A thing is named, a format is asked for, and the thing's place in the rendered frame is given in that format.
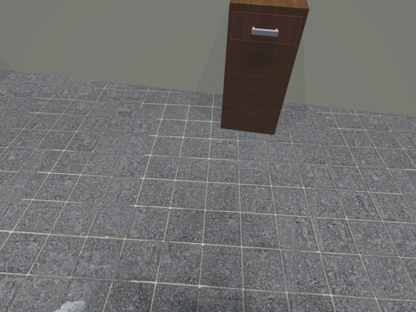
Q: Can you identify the cabinet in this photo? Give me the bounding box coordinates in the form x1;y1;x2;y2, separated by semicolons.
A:
220;0;309;135

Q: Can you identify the handle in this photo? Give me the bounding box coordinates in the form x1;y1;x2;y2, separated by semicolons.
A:
251;27;279;36

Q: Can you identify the drawer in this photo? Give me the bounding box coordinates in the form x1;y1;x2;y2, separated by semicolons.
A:
231;11;302;45

